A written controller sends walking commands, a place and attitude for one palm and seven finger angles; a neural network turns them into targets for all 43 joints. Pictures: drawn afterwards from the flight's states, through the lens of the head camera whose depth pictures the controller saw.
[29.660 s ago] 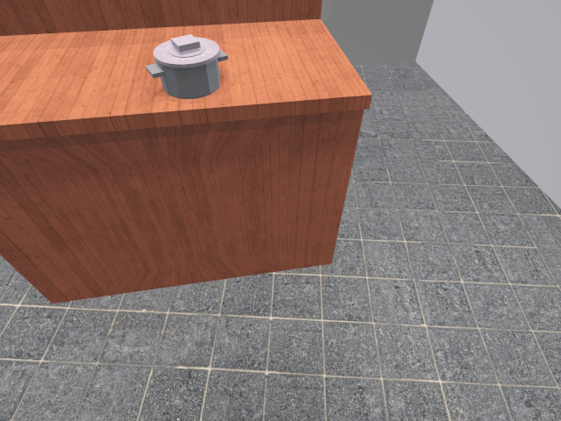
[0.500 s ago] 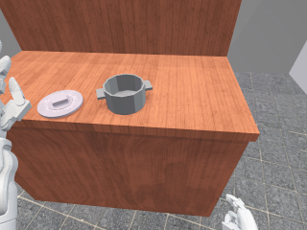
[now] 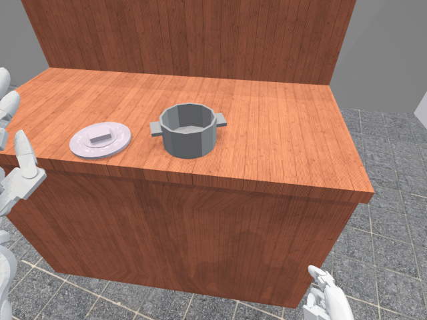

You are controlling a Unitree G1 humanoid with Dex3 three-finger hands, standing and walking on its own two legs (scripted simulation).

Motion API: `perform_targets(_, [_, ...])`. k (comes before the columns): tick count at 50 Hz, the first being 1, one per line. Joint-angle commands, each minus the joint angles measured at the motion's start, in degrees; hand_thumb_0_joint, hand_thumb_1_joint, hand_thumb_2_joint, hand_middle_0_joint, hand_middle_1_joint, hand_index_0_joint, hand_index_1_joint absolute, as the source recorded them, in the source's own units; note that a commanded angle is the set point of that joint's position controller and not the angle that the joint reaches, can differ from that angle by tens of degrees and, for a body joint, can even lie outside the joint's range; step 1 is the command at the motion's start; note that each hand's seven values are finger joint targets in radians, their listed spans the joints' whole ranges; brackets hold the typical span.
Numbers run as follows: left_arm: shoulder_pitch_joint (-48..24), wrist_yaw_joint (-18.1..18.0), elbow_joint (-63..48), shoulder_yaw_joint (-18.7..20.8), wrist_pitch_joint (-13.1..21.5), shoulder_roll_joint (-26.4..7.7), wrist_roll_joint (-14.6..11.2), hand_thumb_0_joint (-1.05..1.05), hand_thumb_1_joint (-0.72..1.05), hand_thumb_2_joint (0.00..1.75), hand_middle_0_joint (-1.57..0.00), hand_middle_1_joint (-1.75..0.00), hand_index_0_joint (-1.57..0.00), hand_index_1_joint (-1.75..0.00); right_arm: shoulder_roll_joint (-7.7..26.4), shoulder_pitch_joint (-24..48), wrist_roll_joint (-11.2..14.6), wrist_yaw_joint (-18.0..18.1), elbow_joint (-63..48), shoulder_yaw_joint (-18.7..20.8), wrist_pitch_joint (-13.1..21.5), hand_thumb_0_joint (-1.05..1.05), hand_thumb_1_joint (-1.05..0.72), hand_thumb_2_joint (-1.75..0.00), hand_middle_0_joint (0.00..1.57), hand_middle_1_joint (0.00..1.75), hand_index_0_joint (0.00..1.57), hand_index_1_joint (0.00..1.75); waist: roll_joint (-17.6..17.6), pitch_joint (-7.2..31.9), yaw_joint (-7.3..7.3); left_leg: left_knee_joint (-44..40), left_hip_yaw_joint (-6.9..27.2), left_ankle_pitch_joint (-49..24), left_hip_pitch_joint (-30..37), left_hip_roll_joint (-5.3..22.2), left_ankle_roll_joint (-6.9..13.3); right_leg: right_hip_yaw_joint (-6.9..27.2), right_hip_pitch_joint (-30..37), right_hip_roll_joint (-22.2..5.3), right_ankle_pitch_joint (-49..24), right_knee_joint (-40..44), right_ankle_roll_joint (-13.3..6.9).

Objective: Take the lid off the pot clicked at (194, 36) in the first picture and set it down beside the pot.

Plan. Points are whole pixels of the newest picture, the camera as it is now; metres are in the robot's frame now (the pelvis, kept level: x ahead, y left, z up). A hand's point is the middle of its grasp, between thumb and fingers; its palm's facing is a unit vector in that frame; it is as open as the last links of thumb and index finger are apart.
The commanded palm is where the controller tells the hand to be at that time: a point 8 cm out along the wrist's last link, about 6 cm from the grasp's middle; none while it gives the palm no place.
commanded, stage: step back with the hand held close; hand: left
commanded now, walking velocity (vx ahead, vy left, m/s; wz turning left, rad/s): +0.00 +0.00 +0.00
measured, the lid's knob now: (99, 133) +0.51 +0.39 +0.07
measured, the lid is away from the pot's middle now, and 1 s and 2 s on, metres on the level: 0.24 0.24 0.24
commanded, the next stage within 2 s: stop stepping back and stand still in 1.18 s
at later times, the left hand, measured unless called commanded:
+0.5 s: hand (33, 194) +0.16 +0.24 +0.25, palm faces +0.44 -0.77 -0.45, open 7.4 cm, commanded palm +0.10 +0.30 +0.26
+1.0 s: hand out of the picture +0.07 +0.24 +0.27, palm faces +0.54 -0.75 -0.37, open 7.4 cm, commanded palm +0.00 +0.30 +0.26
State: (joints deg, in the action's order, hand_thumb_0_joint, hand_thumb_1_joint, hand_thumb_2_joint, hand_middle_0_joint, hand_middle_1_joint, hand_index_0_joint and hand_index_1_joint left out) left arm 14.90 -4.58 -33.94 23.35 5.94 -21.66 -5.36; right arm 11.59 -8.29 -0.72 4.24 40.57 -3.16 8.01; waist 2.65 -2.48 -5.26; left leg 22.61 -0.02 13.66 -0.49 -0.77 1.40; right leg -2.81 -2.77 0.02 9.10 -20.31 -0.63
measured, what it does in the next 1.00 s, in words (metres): walks backwards: right foot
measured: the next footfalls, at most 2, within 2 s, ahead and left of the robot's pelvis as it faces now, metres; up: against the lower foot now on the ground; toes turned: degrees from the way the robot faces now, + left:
right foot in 0.96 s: -0.07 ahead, -0.12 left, +0.00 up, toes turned +0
left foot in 1.16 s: -0.11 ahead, +0.15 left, +0.00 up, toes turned +4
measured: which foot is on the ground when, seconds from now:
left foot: down 0.00-0.96, up 0.98-1.00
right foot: down 0.00-0.74, up 0.76-0.94, down 0.96-1.00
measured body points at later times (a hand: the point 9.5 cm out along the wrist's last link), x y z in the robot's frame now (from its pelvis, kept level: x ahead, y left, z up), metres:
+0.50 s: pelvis -0.04 +0.02 -0.02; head -0.04 +0.03 +0.43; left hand +0.13 +0.28 +0.27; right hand +0.13 -0.22 -0.09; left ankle +0.00 +0.10 -0.74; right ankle +0.03 -0.11 -0.74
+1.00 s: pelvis -0.12 +0.01 -0.02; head -0.13 +0.02 +0.43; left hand +0.04 +0.28 +0.28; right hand +0.04 -0.21 -0.10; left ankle -0.01 +0.11 -0.74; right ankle -0.11 -0.12 -0.75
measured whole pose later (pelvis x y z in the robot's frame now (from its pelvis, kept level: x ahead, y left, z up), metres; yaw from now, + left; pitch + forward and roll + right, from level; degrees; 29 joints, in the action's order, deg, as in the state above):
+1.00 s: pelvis -0.12 +0.01 -0.02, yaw +1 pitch +0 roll -2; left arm 19.5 -9.3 -41.6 30.8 12.4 -25.8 -2.8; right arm 10.3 -12.4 0.6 2.9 34.9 -1.1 5.7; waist 1.9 1.2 0.5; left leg 38.5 -1.4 14.1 -28.8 0.7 0.7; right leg -1.6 -16.9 0.9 16.1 -33.3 -0.6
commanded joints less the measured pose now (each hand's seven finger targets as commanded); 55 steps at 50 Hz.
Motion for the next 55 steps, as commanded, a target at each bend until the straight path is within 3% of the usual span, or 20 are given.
perform_targets(1, [-7.33,-0.25,-11.60,4.83,3.04,-10.78,0.08,0.00,0.90,0.90,-0.20,-0.30,-0.20,-0.30,6.12,9.40,-0.45,0.22,-10.16,2.77,3.83,0.00,-0.90,-0.90,0.20,0.30,0.20,0.30,-0.03,4.53,0.29,-5.27,1.26,-4.86,-4.72,2.12,0.66,1.28,1.05,-1.40,-0.14,3.49,-1.53])
perform_targets(3, [-7.73,-0.57,-12.50,5.94,3.12,-11.92,0.07,0.00,0.90,0.90,-0.20,-0.30,-0.20,-0.30,5.95,9.47,-0.43,0.23,-10.12,2.65,3.99,0.00,-0.90,-0.90,0.20,0.30,0.20,0.30,1.37,5.04,0.16,-5.06,1.35,-4.81,-4.74,2.04,0.46,1.51,1.32,-1.33,-0.14,3.26,-1.66])
perform_targets(4, [-15.66,-2.05,-16.73,12.23,6.32,-18.93,1.05,0.00,0.90,0.90,-0.20,-0.30,-0.20,-0.30,8.27,6.67,0.81,0.02,-13.26,2.71,2.08,0.00,-0.90,-0.90,0.20,0.30,0.20,0.30,0.17,2.26,3.79,-1.67,3.46,0.32,-9.67,2.95,1.53,8.28,-5.84,-4.61,-1.22,4.66,-1.29])
perform_targets(6, [-4.51,-2.08,-10.41,6.99,6.13,-11.62,1.74,0.00,0.90,0.90,-0.20,-0.30,-0.20,-0.30,7.50,5.66,0.67,-0.13,-12.53,3.35,0.01,0.00,-0.90,-0.90,0.20,0.30,0.20,0.30,-7.04,3.02,4.31,4.33,3.94,-0.22,-8.45,2.13,1.64,9.90,-10.11,-8.10,-0.77,6.09,-2.20])
perform_targets(9, [-3.08,-2.51,-12.23,6.50,6.64,-11.75,2.25,0.00,0.90,0.90,-0.20,-0.30,-0.20,-0.30,7.68,4.26,1.09,-0.37,-13.16,3.75,-1.35,0.00,-0.90,-0.90,0.20,0.30,0.20,0.30,-4.02,6.45,4.93,6.09,3.45,-2.90,-8.91,3.13,1.23,9.08,-11.15,-10.77,-5.42,3.22,-3.17])
perform_targets(16, [3.27,-3.10,-17.60,10.96,7.57,-14.78,1.94,0.00,0.90,0.90,-0.20,-0.30,-0.20,-0.30,8.65,3.45,1.76,-0.11,-17.03,5.29,-3.12,0.00,-0.90,-0.90,0.20,0.30,0.20,0.30,1.10,13.28,4.31,1.76,8.31,-25.94,-12.63,8.90,1.80,3.99,-6.48,-4.43,-12.86,-9.79,0.40])
perform_targets(19, [5.56,-3.14,-19.59,12.27,8.17,-15.22,1.93,0.00,0.90,0.90,-0.20,-0.30,-0.20,-0.30,8.66,3.51,1.54,-0.38,-17.89,5.67,-3.05,0.00,-0.90,-0.90,0.20,0.30,0.20,0.30,4.72,13.18,4.21,0.02,9.86,-26.30,-14.99,10.59,2.14,3.29,-8.18,-3.11,-4.33,-14.32,0.67])
perform_targets(23, [4.63,-3.64,-19.49,13.41,8.52,-15.17,1.99,0.00,0.90,0.90,-0.20,-0.30,-0.20,-0.30,9.00,3.18,1.14,-0.55,-17.51,6.14,-2.27,0.00,-0.90,-0.90,0.20,0.30,0.20,0.30,7.01,9.63,4.74,-2.19,11.00,-12.45,-24.00,12.14,3.41,3.99,-8.07,-2.59,4.41,-17.74,0.44])
perform_targets(26, [2.12,-4.09,-16.95,13.88,8.33,-15.50,2.36,0.00,0.90,0.90,-0.20,-0.30,-0.20,-0.30,8.98,2.01,1.66,-0.39,-17.25,6.34,-2.27,0.00,-0.90,-0.90,0.20,0.30,0.20,0.30,0.13,7.11,5.72,2.09,9.12,5.24,-31.37,8.56,2.72,7.45,-6.13,-5.62,-0.61,-12.42,-1.09])
perform_targets(29, [1.05,-4.68,-15.12,13.40,8.58,-16.03,2.58,0.00,0.90,0.90,-0.20,-0.30,-0.20,-0.30,8.60,-0.14,2.17,-0.37,-15.89,6.40,-2.25,0.00,-0.90,-0.90,0.20,0.30,0.20,0.30,-7.88,5.66,6.84,14.84,5.76,16.76,-23.02,3.18,0.97,15.52,-20.50,-12.88,13.49,1.02,-4.59])
perform_targets(31, [0.36,-5.26,-15.04,12.28,8.70,-15.56,2.52,0.00,0.90,0.90,-0.20,-0.30,-0.20,-0.30,7.89,-0.57,2.41,-0.37,-14.55,6.02,-2.38,0.00,-0.90,-0.90,0.20,0.30,0.20,0.30,-10.25,6.58,7.08,23.19,3.84,14.23,-14.80,2.39,0.40,14.78,-28.95,-16.38,18.95,4.99,-5.87])
perform_targets(34, [1.71,-5.53,-15.02,12.11,8.84,-15.06,2.34,0.00,0.90,0.90,-0.20,-0.30,-0.20,-0.30,8.38,-0.55,2.49,0.02,-15.93,5.57,-1.58,0.00,-0.90,-0.90,0.20,0.30,0.20,0.30,-4.11,7.53,7.23,12.25,7.06,12.40,-15.35,5.32,1.86,8.87,-27.23,-11.99,12.70,-3.85,-3.66])
perform_targets(37, [1.37,-6.20,-19.02,13.12,10.17,-14.23,1.85,0.00,0.90,0.90,-0.20,-0.30,-0.20,-0.30,8.90,1.08,1.99,0.90,-17.88,5.66,-0.01,0.00,-0.90,-0.90,0.20,0.30,0.20,0.30,16.35,6.03,6.79,-11.40,23.44,25.06,-32.00,17.59,6.50,3.36,-19.05,0.90,16.62,-33.37,0.85])
perform_targets(38, [-1.27,-6.56,-19.89,13.04,10.16,-14.47,2.24,0.00,0.90,0.90,-0.20,-0.30,-0.20,-0.30,8.03,0.32,1.33,0.67,-17.04,5.62,0.69,0.00,-0.90,-0.90,0.20,0.30,0.20,0.30,14.49,5.43,7.27,-14.42,25.08,27.85,-36.10,19.88,7.41,6.23,-18.68,2.28,19.23,-44.32,0.91])
perform_targets(41, [-2.72,-6.71,-16.72,14.04,9.13,-15.16,2.08,0.00,0.90,0.90,-0.20,-0.30,-0.20,-0.30,7.68,-0.08,1.12,-0.04,-15.34,6.74,1.72,0.00,-0.90,-0.90,0.20,0.30,0.20,0.30,2.89,5.10,6.57,-8.55,20.11,15.20,-29.83,17.59,8.07,6.85,-21.90,1.29,19.59,-40.02,1.08])
perform_targets(46, [0.33,-4.89,-16.51,11.28,8.21,-13.93,2.29,0.00,0.90,0.90,-0.20,-0.30,-0.20,-0.30,6.88,2.42,1.48,-0.71,-15.84,5.76,1.44,0.00,-0.90,-0.90,0.20,0.30,0.20,0.30,6.97,7.84,6.09,-2.15,8.29,15.20,-27.08,9.38,0.66,1.46,-9.10,-1.21,13.13,-4.89,-1.80])
perform_targets(48, [0.04,-4.28,-16.37,10.16,8.87,-15.24,2.70,0.00,0.90,0.90,-0.20,-0.30,-0.20,-0.30,6.28,1.82,1.19,-0.96,-14.69,5.83,0.32,0.00,-0.90,-0.90,0.20,0.30,0.20,0.30,-7.53,7.28,6.66,18.49,1.48,9.05,-23.33,2.71,-2.81,20.09,-16.62,-16.77,5.21,6.27,-8.03])
perform_targets(49, [-1.46,-4.60,-15.91,11.80,9.54,-17.57,2.59,0.00,0.90,0.90,-0.20,-0.30,-0.20,-0.30,6.13,1.78,1.26,-0.98,-13.69,5.83,0.14,0.00,-0.90,-0.90,0.20,0.30,0.20,0.30,-10.83,8.40,5.71,31.03,0.65,10.02,-23.25,2.21,-2.93,22.39,-18.43,-23.05,-8.82,7.16,-9.92])
perform_targets(52, [1.35,-3.66,-16.25,13.29,7.71,-17.30,2.58,0.00,0.90,0.90,-0.20,-0.30,-0.20,-0.30,5.45,2.32,1.91,-0.97,-15.09,6.06,-0.02,0.00,-0.90,-0.90,0.20,0.30,0.20,0.30,-14.17,11.97,5.11,37.86,3.36,13.07,-25.38,3.10,-1.37,15.40,-15.23,-19.95,-24.04,0.25,-9.24])
perform_targets(55, [3.98,-3.37,-16.57,12.54,8.04,-15.05,2.26,0.00,0.90,0.90,-0.20,-0.30,-0.20,-0.30,5.15,2.63,1.50,-0.29,-15.27,4.99,-0.77,0.00,-0.90,-0.90,0.20,0.30,0.20,0.30,-9.69,9.24,6.14,16.53,-0.74,6.47,-20.55,3.44,-1.68,9.60,-13.16,-15.42,-33.37,-6.02,-6.04])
